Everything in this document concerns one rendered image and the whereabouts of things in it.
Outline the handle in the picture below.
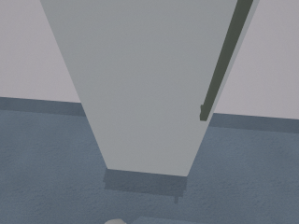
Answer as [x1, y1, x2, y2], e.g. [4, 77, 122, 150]
[199, 0, 253, 121]

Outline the fridge door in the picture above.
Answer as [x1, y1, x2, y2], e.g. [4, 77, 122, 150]
[39, 0, 259, 176]

